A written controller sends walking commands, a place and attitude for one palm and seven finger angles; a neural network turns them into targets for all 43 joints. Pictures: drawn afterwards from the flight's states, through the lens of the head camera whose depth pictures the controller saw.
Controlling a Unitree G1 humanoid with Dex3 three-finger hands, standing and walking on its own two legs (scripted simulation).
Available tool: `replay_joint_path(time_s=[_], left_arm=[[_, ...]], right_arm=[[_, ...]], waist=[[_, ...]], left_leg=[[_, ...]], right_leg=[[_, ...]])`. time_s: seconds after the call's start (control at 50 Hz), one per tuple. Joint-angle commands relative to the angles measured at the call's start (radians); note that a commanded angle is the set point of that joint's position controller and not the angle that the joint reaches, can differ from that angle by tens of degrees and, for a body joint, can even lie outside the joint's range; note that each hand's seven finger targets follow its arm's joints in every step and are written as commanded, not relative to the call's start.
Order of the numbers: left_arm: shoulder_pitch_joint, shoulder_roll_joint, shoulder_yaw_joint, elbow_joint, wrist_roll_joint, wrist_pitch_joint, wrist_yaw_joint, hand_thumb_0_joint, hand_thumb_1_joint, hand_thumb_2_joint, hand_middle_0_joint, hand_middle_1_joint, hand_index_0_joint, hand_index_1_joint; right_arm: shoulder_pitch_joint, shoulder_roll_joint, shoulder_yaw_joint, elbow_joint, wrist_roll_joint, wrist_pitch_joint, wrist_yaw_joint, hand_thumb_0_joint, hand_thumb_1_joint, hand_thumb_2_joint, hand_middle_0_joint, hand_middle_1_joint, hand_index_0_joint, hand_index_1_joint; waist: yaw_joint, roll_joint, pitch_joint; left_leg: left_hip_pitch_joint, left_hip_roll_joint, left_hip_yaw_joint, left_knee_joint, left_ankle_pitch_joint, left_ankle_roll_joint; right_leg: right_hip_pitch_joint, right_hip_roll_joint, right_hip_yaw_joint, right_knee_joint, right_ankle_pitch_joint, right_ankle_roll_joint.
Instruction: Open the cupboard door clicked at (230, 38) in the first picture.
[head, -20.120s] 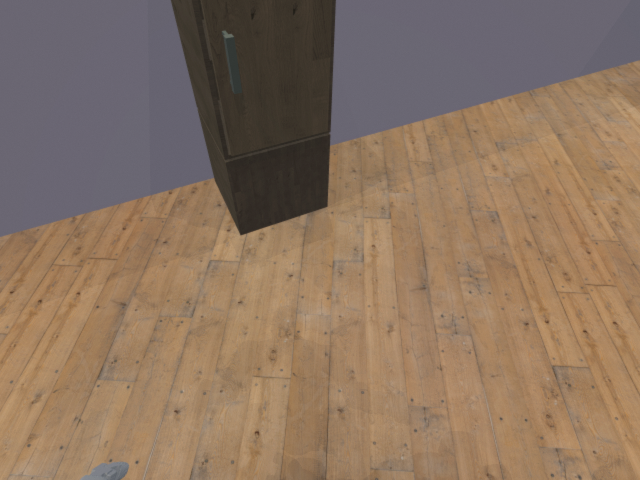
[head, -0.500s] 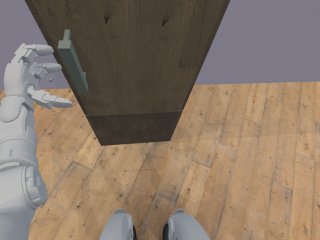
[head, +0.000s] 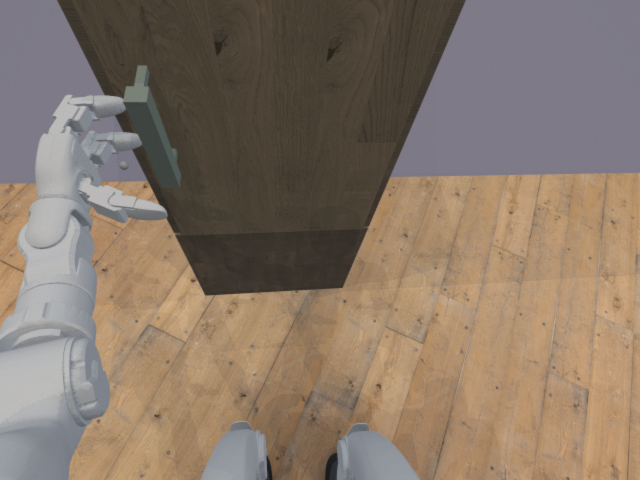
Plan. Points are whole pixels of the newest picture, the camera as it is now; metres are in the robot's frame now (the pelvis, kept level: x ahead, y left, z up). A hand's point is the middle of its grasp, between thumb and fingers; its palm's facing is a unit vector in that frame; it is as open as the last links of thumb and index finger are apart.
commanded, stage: slide the fingers in behind the handle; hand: left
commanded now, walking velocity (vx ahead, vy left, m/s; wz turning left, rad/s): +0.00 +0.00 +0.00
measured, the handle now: (158, 131) +0.53 +0.19 +0.06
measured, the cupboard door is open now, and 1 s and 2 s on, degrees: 0 0 2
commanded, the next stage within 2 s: close the thumb around the handle in 1.12 s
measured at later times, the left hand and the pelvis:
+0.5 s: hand (164, 167) +0.47 +0.17 +0.06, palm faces +0.04 -1.00 +0.00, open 14.0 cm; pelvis +0.00 +0.00 +0.00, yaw +0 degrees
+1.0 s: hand (174, 166) +0.48 +0.16 +0.06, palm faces +0.08 -1.00 -0.01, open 14.1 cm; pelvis -0.01 -0.01 +0.00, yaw +1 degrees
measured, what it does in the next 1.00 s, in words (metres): stands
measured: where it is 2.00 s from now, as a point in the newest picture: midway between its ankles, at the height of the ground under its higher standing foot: outside the picture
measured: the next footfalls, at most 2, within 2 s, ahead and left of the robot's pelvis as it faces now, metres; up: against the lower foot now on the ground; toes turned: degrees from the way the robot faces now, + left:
none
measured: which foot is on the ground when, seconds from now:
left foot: down 0.00-1.00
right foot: down 0.00-1.00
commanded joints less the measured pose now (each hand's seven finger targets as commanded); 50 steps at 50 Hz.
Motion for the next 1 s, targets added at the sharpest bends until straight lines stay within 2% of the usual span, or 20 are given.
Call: replay_joint_path(time_s=[0.0,0.04,0.14,0.2,0.24,0.3,0.4,0.44,0.5,0.56,0.58,0.6,0.68,0.76,0.8,0.84,0.88,0.9,0.94,0.98], left_arm=[[-0.423,0.169,-0.021,-0.235,-0.012,-0.08,-0.016,0.0,-0.5,0.3,-0.3,-1.2,-0.3,-1.2],[-0.398,0.175,-0.003,-0.215,-0.02,-0.071,-0.006,0.0,-0.5,0.3,-0.3,-1.2,-0.3,-1.2],[-0.396,0.198,0.017,-0.207,0.0,-0.07,0.029,0.0,-0.5,0.3,-0.3,-1.2,-0.3,-1.2],[-0.399,0.189,0.019,-0.272,0.003,-0.095,0.044,0.0,-0.5,0.3,-0.3,-1.2,-0.3,-1.2],[-0.399,0.128,-0.027,-0.274,0.003,-0.099,0.048,0.0,-0.5,0.3,-0.3,-1.2,-0.3,-1.2],[-0.394,0.116,-0.027,-0.227,0.004,-0.086,0.061,0.0,-0.5,0.3,-0.3,-1.2,-0.3,-1.2],[-0.426,0.102,-0.035,-0.245,0.015,-0.099,0.092,0.0,-0.5,0.3,-0.3,-1.2,-0.3,-1.2],[-0.414,0.065,-0.055,-0.243,0.017,-0.104,0.104,0.0,-0.5,0.3,-0.3,-1.2,-0.3,-1.2],[-0.429,0.083,-0.047,-0.211,0.028,-0.105,0.117,0.0,-0.5,0.3,-0.3,-1.2,-0.3,-1.2],[-0.421,0.108,-0.02,-0.226,0.033,-0.112,0.13,0.0,-0.5,0.3,-0.3,-1.2,-0.3,-1.2],[-0.429,0.09,-0.037,-0.236,0.035,-0.115,0.133,0.0,-0.5,0.3,-0.3,-1.2,-0.3,-1.2],[-0.435,0.074,-0.051,-0.223,0.038,-0.116,0.134,0.0,-0.5,0.3,-0.3,-1.2,-0.3,-1.2],[-0.437,0.022,-0.093,-0.226,0.033,-0.122,0.13,0.0,-0.5,0.3,-0.3,-1.2,-0.3,-1.2],[-0.445,0.056,-0.068,-0.229,0.034,-0.126,0.133,0.0,-0.5,0.3,-0.3,-1.2,-0.3,-1.2],[-0.464,0.015,-0.105,-0.213,0.035,-0.123,0.13,0.0,-0.5,0.3,-0.3,-1.2,-0.3,-1.2],[-0.456,0.045,-0.082,-0.201,0.034,-0.118,0.133,0.0,-0.5,0.3,-0.3,-1.2,-0.3,-1.2],[-0.478,0.015,-0.114,-0.198,0.04,-0.12,0.129,0.0,-0.5,0.3,-0.3,-1.2,-0.3,-1.2],[-0.505,0.006,-0.12,-0.194,0.038,-0.116,0.131,0.0,-0.5,0.3,-0.3,-1.2,-0.3,-1.2],[-0.493,0.061,-0.08,-0.183,0.043,-0.113,0.134,0.0,-0.5,0.3,-0.3,-1.2,-0.3,-1.2],[-0.501,0.016,-0.114,-0.193,0.039,-0.113,0.127,0.0,-0.5,0.3,-0.3,-1.2,-0.3,-1.2]], right_arm=[[0.145,-0.175,-0.071,-0.05,0.0,-0.012,-0.01,0.0,-0.9,-0.9,0.2,0.3,0.2,0.3],[0.14,-0.175,-0.071,-0.056,0.002,-0.012,-0.01,0.0,-0.9,-0.9,0.2,0.3,0.2,0.3],[0.132,-0.172,-0.067,-0.07,0.0,-0.012,-0.008,0.0,-0.9,-0.9,0.2,0.3,0.2,0.3],[0.131,-0.169,-0.072,-0.079,-0.004,-0.016,-0.003,0.0,-0.9,-0.9,0.2,0.3,0.2,0.3],[0.123,-0.16,-0.073,-0.076,-0.002,-0.018,0.001,0.0,-0.9,-0.9,0.2,0.3,0.2,0.3],[0.131,-0.164,-0.075,-0.067,-0.001,-0.016,0.002,0.0,-0.9,-0.9,0.2,0.3,0.2,0.3],[0.127,-0.16,-0.075,-0.066,-0.005,-0.022,0.004,0.0,-0.9,-0.9,0.2,0.3,0.2,0.3],[0.125,-0.155,-0.077,-0.065,-0.006,-0.024,0.008,0.0,-0.9,-0.9,0.2,0.3,0.2,0.3],[0.129,-0.16,-0.075,-0.059,-0.007,-0.024,0.008,0.0,-0.9,-0.9,0.2,0.3,0.2,0.3],[0.134,-0.161,-0.076,-0.069,-0.011,-0.026,0.009,0.0,-0.9,-0.9,0.2,0.3,0.2,0.3],[0.128,-0.155,-0.074,-0.069,-0.011,-0.026,0.011,0.0,-0.9,-0.9,0.2,0.3,0.2,0.3],[0.129,-0.153,-0.075,-0.065,-0.009,-0.026,0.011,0.0,-0.9,-0.9,0.2,0.3,0.2,0.3],[0.127,-0.15,-0.077,-0.062,-0.008,-0.03,0.013,0.0,-0.9,-0.9,0.2,0.3,0.2,0.3],[0.138,-0.16,-0.081,-0.055,-0.01,-0.031,0.011,0.0,-0.9,-0.9,0.2,0.3,0.2,0.3],[0.13,-0.152,-0.078,-0.051,-0.009,-0.031,0.013,0.0,-0.9,-0.9,0.2,0.3,0.2,0.3],[0.136,-0.161,-0.08,-0.049,-0.009,-0.031,0.011,0.0,-0.9,-0.9,0.2,0.3,0.2,0.3],[0.133,-0.155,-0.079,-0.048,-0.008,-0.031,0.009,0.0,-0.9,-0.9,0.2,0.3,0.2,0.3],[0.137,-0.157,-0.078,-0.042,-0.01,-0.032,0.009,0.0,-0.9,-0.9,0.2,0.3,0.2,0.3],[0.145,-0.164,-0.08,-0.042,-0.012,-0.031,0.006,0.0,-0.9,-0.9,0.2,0.3,0.2,0.3],[0.139,-0.156,-0.077,-0.044,-0.012,-0.032,0.009,0.0,-0.9,-0.9,0.2,0.3,0.2,0.3]], waist=[[-0.023,0.157,-0.475],[-0.018,0.108,-0.459],[-0.009,0.105,-0.428],[0.001,0.128,-0.505],[-0.006,0.14,-0.487],[-0.014,0.09,-0.452],[-0.011,0.1,-0.463],[-0.013,0.092,-0.46],[-0.021,0.062,-0.443],[-0.004,0.067,-0.474],[-0.004,0.091,-0.485],[-0.016,0.067,-0.461],[-0.028,0.075,-0.455],[-0.023,0.076,-0.469],[-0.031,0.087,-0.447],[-0.029,0.065,-0.438],[-0.037,0.093,-0.445],[-0.051,0.076,-0.433],[-0.035,0.071,-0.448],[-0.041,0.099,-0.462]], left_leg=[[0.497,-0.006,-0.101,-0.105,0.463,-0.029],[0.447,-0.012,-0.091,-0.106,0.429,-0.023],[0.409,-0.015,-0.085,-0.109,0.402,-0.023],[0.467,-0.012,-0.089,-0.102,0.46,-0.028],[0.477,-0.012,-0.087,-0.102,0.465,-0.032],[0.44,-0.013,-0.088,-0.105,0.433,-0.029],[0.448,-0.016,-0.09,-0.109,0.404,-0.03],[0.442,-0.018,-0.085,-0.109,0.389,-0.029],[0.4,-0.021,-0.082,-0.107,0.359,-0.025],[0.397,-0.026,-0.078,-0.106,0.367,-0.023],[0.4,-0.028,-0.074,-0.106,0.365,-0.024],[0.4,-0.024,-0.077,-0.106,0.356,-0.024],[0.401,-0.024,-0.073,-0.105,0.341,-0.022],[0.408,-0.025,-0.076,-0.102,0.347,-0.021],[0.408,-0.025,-0.079,-0.104,0.333,-0.023],[0.388,-0.026,-0.078,-0.107,0.312,-0.021],[0.403,-0.026,-0.08,-0.101,0.32,-0.021],[0.401,-0.025,-0.084,-0.1,0.312,-0.019],[0.382,-0.027,-0.082,-0.099,0.317,-0.02],[0.407,-0.028,-0.082,-0.093,0.337,-0.02]], right_leg=[[0.077,0.03,0.039,-0.099,0.335,-0.011],[0.11,0.028,0.045,-0.104,0.338,-0.007],[0.111,0.024,0.048,-0.095,0.328,-0.006],[0.12,0.025,0.047,-0.083,0.359,-0.008],[0.11,0.026,0.045,-0.086,0.361,-0.008],[0.104,0.025,0.043,-0.088,0.347,-0.004],[0.093,0.024,0.044,-0.087,0.322,-0.007],[0.097,0.023,0.045,-0.092,0.315,-0.006],[0.101,0.02,0.049,-0.089,0.308,-0.004],[0.135,0.022,0.055,-0.083,0.325,-0.007],[0.135,0.019,0.057,-0.085,0.327,-0.005],[0.119,0.021,0.054,-0.089,0.317,-0.004],[0.109,0.021,0.057,-0.095,0.314,-0.004],[0.112,0.022,0.058,-0.091,0.314,-0.007],[0.09,0.021,0.055,-0.095,0.298,-0.005],[0.101,0.021,0.058,-0.101,0.286,-0.005],[0.078,0.02,0.057,-0.095,0.287,-0.006],[0.064,0.02,0.054,-0.099,0.278,-0.003],[0.095,0.019,0.06,-0.094,0.29,-0.005],[0.077,0.018,0.057,-0.092,0.3,-0.005]])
